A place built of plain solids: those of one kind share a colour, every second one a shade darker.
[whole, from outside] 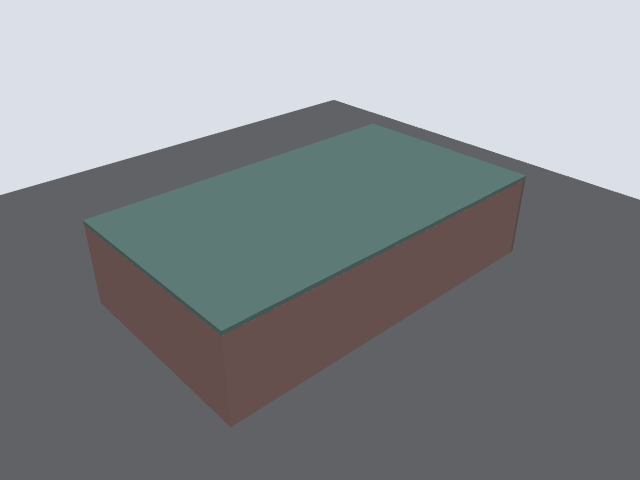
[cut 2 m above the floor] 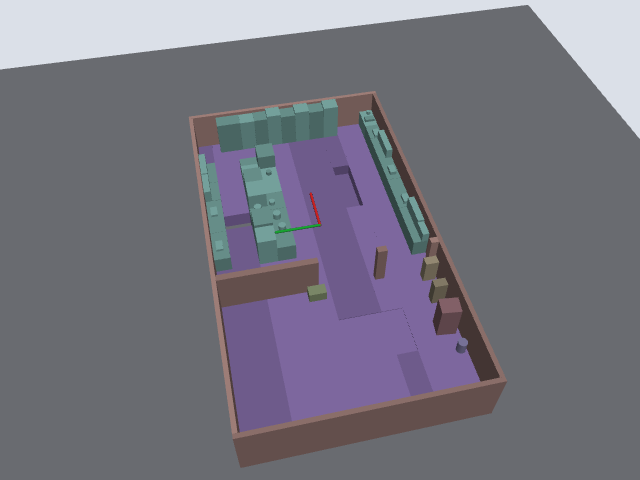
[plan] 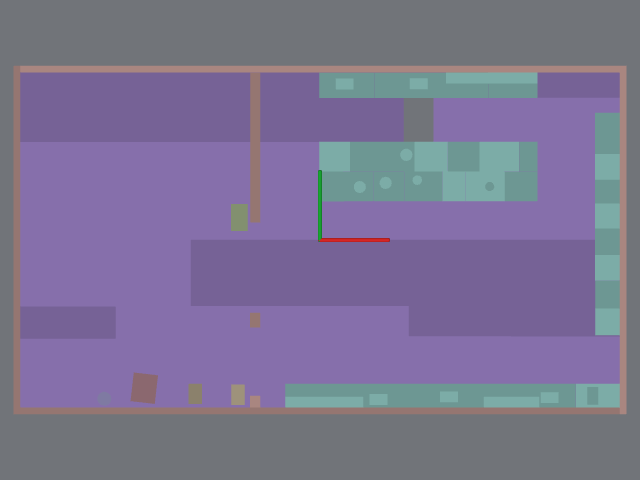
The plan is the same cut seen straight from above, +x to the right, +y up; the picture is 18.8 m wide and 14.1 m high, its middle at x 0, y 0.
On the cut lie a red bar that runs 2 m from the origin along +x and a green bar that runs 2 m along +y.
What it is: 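The back of house of a large kitchen; an old cooking hall and a later wing, as decades of use have left them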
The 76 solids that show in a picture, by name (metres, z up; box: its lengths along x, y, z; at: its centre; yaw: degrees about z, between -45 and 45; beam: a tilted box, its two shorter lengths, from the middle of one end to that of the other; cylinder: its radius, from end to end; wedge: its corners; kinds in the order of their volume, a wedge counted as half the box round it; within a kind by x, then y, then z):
{
 "floor_1": {"box": [2.82, 0.09, 0.81], "at": [-7.41, -2.86, 0.35]},
 "floor_2": {"box": [2.82, 0.9, 0.81], "at": [-7.41, -2.39, 0.35]},
 "floor_3": {"box": [2.82, 1.97, 0.81], "at": [-7.41, -0.97, 0.35]},
 "floor_4": {"box": [2.22, 2.92, 0.78], "at": [-4.9, -1.45, 0.34]},
 "floor_5": {"box": [11.28, 1.3, 0.81], "at": [-3.18, 3.53, 0.35]},
 "floor_6": {"box": [6.41, 0.9, 0.81], "at": [-0.6, -2.39, 0.35]},
 "floor_7": {"box": [17.63, 2.03, 0.81], "at": [0.0, -3.91, 0.35]},
 "floor_8": {"box": [17.63, 2.88, 0.81], "at": [0.0, 1.45, 0.35]},
 "floor_9": {"box": [17.63, 0.76, 0.81], "at": [0.0, 4.55, 0.35]},
 "floor_10": {"box": [12.62, 0.08, 0.81], "at": [2.51, -2.87, 0.35]},
 "floor_11": {"box": [12.62, 1.96, 0.81], "at": [2.51, -0.97, 0.35]},
 "floor_12": {"box": [3.02, 0.9, 0.2], "at": [4.11, -2.39, 0.05]},
 "floor_13": {"box": [5.48, 1.3, 0.81], "at": [6.08, 3.53, 0.35]},
 "floor_14": {"box": [3.21, 0.9, 0.81], "at": [7.21, -2.39, 0.35]},
 "wall_1": {"box": [0.2, 10.24, 4.17], "at": [-8.91, 0.0, 2.03]},
 "wall_2": {"box": [0.3, 0.35, 3.36], "at": [-1.9, -4.75, 2.44]},
 "wall_3": {"box": [0.3, 0.44, 3.36], "at": [-1.9, -2.36, 2.44]},
 "wall_4": {"box": [0.3, 4.41, 3.36], "at": [-1.9, 2.71, 2.44]},
 "wall_5": {"box": [17.61, 0.2, 4.17], "at": [0.0, -5.02, 2.03]},
 "wall_6": {"box": [17.61, 0.2, 4.17], "at": [0.0, 5.02, 2.03]},
 "wall_7": {"box": [0.2, 10.24, 4.17], "at": [8.91, 0.0, 2.03]},
 "roof_1": {"box": [18.01, 10.24, 0.2], "at": [0.0, 0.0, 4.22]},
 "unit_1": {"box": [0.77, 0.32, 0.49], "at": [-0.64, -4.76, 1.9]},
 "unit_2": {"box": [0.77, 0.7, 0.89], "at": [-0.64, -4.57, 1.21]},
 "unit_3": {"box": [0.71, 0.88, 0.96], "at": [0.33, 1.57, 1.24]},
 "unit_4": {"box": [0.91, 0.88, 1.57], "at": [0.43, 2.45, 1.54]},
 "unit_5": {"box": [1.53, 0.32, 0.63], "at": [0.51, -4.76, 1.94]},
 "unit_6": {"box": [1.53, 0.7, 0.87], "at": [0.51, -4.57, 1.19]},
 "unit_7": {"box": [0.53, 0.32, 0.13], "at": [0.72, 4.58, 1.68]},
 "unit_8": {"box": [1.63, 0.75, 0.86], "at": [0.79, 4.54, 1.19]},
 "unit_9": {"box": [0.88, 0.88, 0.89], "at": [1.13, 1.57, 1.21]},
 "unit_10": {"cylinder": 0.18, "from": [1.17, 1.56, 1.65], "to": [1.17, 1.56, 1.91]},
 "unit_11": {"box": [1.03, 0.88, 1.72], "at": [1.4, 2.45, 1.62]},
 "unit_12": {"box": [0.53, 0.32, 0.17], "at": [1.72, -4.68, 1.72]},
 "unit_13": {"cylinder": 0.18, "from": [1.93, 1.68, 1.65], "to": [1.93, 1.68, 1.96]},
 "unit_14": {"box": [0.9, 0.88, 0.89], "at": [2.02, 1.57, 1.21]},
 "unit_15": {"box": [1.97, 0.7, 0.87], "at": [2.26, -4.57, 1.2]},
 "unit_16": {"box": [0.86, 0.88, 0.87], "at": [2.34, 2.45, 1.2]},
 "unit_17": {"cylinder": 0.18, "from": [2.54, 2.5, 1.63], "to": [2.54, 2.5, 1.97]},
 "unit_18": {"box": [2.1, 0.75, 0.87], "at": [2.65, 4.54, 1.19]},
 "unit_19": {"cylinder": 0.14, "from": [2.86, 1.76, 1.66], "to": [2.86, 1.76, 1.86]},
 "unit_20": {"box": [0.53, 0.32, 0.13], "at": [2.9, 4.59, 1.69]},
 "unit_21": {"box": [1.12, 0.88, 0.9], "at": [3.03, 1.57, 1.21]},
 "unit_22": {"box": [0.98, 0.88, 1.72], "at": [3.27, 2.45, 1.62]},
 "unit_23": {"box": [0.53, 0.32, 0.19], "at": [3.79, -4.61, 1.74]},
 "unit_24": {"box": [0.67, 0.88, 0.9], "at": [3.93, 1.57, 1.21]},
 "unit_25": {"box": [1.57, 0.7, 0.88], "at": [4.03, -4.57, 1.2]},
 "unit_26": {"box": [0.93, 0.88, 1.71], "at": [4.22, 2.45, 1.62]},
 "unit_27": {"box": [1.25, 0.75, 0.88], "at": [4.33, 4.54, 1.2]},
 "unit_28": {"box": [1.25, 0.32, 0.65], "at": [4.33, 4.76, 1.97]},
 "unit_29": {"box": [1.16, 0.88, 0.86], "at": [4.85, 1.57, 1.19]},
 "unit_30": {"cylinder": 0.13, "from": [4.98, 1.57, 1.62], "to": [4.98, 1.57, 1.82]},
 "unit_31": {"box": [1.16, 0.88, 0.87], "at": [5.27, 2.45, 1.2]},
 "unit_32": {"box": [1.63, 0.32, 0.53], "at": [5.63, -4.76, 1.9]},
 "unit_33": {"box": [1.63, 0.7, 0.87], "at": [5.63, -4.57, 1.2]},
 "unit_34": {"box": [1.44, 0.75, 0.89], "at": [5.67, 4.54, 1.21]},
 "unit_35": {"box": [1.44, 0.32, 0.69], "at": [5.67, 4.76, 2.0]},
 "unit_36": {"box": [0.96, 0.88, 1.65], "at": [5.91, 1.57, 1.58]},
 "unit_37": {"box": [0.54, 0.88, 0.86], "at": [6.12, 2.45, 1.19]},
 "unit_38": {"box": [0.53, 0.32, 0.16], "at": [6.75, -4.63, 1.72]},
 "unit_39": {"box": [1.08, 0.7, 0.88], "at": [6.98, -4.57, 1.2]},
 "unit_40": {"box": [0.32, 0.53, 0.14], "at": [8.01, -4.58, 1.7]},
 "unit_41": {"box": [1.29, 0.7, 0.87], "at": [8.16, -4.57, 1.2]},
 "unit_42": {"box": [0.73, 0.79, 2.03], "at": [8.44, -2.4, 1.77]},
 "unit_43": {"box": [0.73, 0.81, 1.88], "at": [8.44, -1.61, 1.7]},
 "unit_44": {"box": [0.73, 0.76, 2.0], "at": [8.44, -0.82, 1.76]},
 "unit_45": {"box": [0.73, 0.78, 1.84], "at": [8.44, -0.05, 1.68]},
 "unit_46": {"box": [0.73, 0.74, 2.04], "at": [8.44, 0.7, 1.78]},
 "unit_47": {"box": [0.73, 0.7, 1.84], "at": [8.44, 1.42, 1.68]},
 "unit_48": {"box": [0.73, 0.76, 1.83], "at": [8.44, 2.15, 1.67]},
 "unit_49": {"box": [0.73, 1.21, 1.84], "at": [8.44, 3.13, 1.68]},
 "cage_1": {"box": [0.72, 0.85, 1.7], "at": [-5.16, -4.35, 1.61], "yaw": -6.6},
 "crate_1": {"box": [0.4, 0.6, 1.24], "at": [-3.66, -4.52, 1.38]},
 "crate_2": {"box": [0.4, 0.6, 1.24], "at": [-2.41, -4.55, 1.38]},
 "sack_1": {"box": [0.5, 0.8, 0.51], "at": [-2.37, 0.66, 1.01]},
 "keg_1": {"cylinder": 0.2, "from": [-6.34, -4.66, 0.76], "to": [-6.34, -4.66, 1.36]}
}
